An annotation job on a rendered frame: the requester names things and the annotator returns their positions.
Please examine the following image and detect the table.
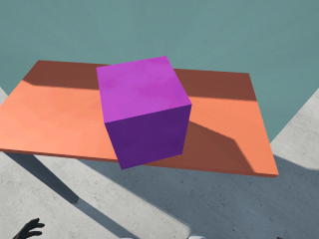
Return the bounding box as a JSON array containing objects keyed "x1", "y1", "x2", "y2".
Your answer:
[{"x1": 0, "y1": 60, "x2": 279, "y2": 204}]

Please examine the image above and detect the left robot hand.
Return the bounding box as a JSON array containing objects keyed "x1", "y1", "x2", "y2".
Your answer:
[{"x1": 13, "y1": 218, "x2": 45, "y2": 239}]

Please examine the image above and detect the carton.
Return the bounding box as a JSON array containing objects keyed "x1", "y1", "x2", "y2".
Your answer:
[{"x1": 96, "y1": 56, "x2": 192, "y2": 170}]

